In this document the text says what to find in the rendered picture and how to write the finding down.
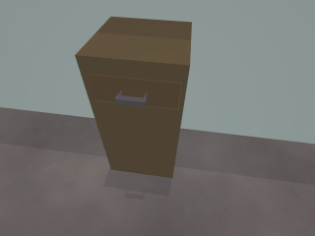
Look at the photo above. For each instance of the cabinet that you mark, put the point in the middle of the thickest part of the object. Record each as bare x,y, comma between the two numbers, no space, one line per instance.
138,139

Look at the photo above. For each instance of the handle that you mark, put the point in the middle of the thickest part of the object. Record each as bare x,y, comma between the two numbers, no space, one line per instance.
131,100

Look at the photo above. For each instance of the drawer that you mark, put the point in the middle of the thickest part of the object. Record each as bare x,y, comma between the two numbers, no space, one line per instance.
160,93

